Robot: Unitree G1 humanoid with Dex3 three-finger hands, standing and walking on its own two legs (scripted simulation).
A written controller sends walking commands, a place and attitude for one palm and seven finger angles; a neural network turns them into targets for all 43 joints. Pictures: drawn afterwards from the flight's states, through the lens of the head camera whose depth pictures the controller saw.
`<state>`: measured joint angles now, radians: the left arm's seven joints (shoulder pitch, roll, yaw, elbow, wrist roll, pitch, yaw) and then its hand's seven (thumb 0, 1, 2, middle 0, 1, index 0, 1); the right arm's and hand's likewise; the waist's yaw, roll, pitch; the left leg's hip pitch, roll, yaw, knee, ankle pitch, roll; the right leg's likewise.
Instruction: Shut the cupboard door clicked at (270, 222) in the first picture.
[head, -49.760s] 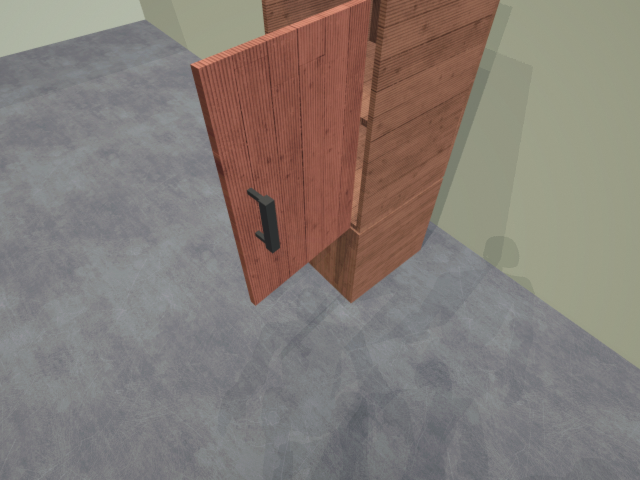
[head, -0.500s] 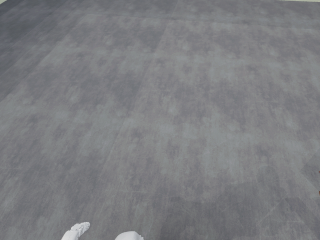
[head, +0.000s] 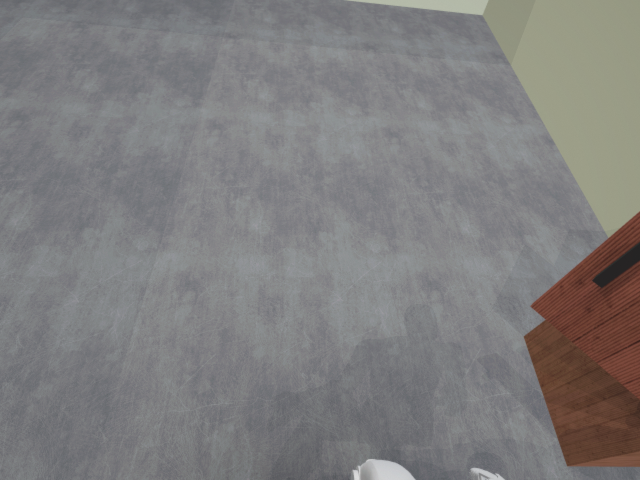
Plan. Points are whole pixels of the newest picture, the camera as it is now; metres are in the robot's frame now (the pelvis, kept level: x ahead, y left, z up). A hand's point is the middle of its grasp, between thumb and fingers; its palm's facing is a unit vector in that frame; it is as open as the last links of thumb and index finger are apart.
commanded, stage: turn to face it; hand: left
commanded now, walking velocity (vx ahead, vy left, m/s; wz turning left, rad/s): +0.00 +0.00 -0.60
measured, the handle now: (628, 257) +0.53 -0.52 -0.06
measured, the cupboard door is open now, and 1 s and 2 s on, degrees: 39 39 39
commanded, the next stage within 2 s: take the last steps up to it in 1.26 s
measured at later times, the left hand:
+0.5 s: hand (239, 465) +0.15 +0.11 -0.15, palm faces -0.29 -0.92 -0.26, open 7.4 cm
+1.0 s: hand (237, 416) +0.22 +0.13 -0.17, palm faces -0.53 -0.82 -0.23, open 7.4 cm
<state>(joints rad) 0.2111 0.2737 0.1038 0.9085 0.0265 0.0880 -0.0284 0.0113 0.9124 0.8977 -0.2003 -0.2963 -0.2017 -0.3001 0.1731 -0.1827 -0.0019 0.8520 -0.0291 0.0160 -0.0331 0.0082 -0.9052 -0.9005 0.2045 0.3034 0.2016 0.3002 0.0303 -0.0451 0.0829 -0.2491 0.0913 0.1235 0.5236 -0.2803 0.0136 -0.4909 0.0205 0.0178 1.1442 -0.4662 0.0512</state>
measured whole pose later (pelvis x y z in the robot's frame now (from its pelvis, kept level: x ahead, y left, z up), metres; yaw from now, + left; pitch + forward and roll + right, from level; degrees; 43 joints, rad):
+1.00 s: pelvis +0.03 -0.01 +0.00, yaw -36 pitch +1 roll -2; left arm 0.19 0.28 0.10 0.91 0.03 0.09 -0.04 0.01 0.91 0.90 -0.20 -0.30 -0.20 -0.30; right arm 0.21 -0.20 -0.01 0.88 -0.03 0.02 -0.03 0.01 -0.90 -0.90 0.21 0.30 0.20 0.30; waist 0.01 0.00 0.09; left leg -0.24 0.14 0.19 0.50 -0.27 0.00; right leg -0.44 -0.03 -0.02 0.99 -0.44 0.06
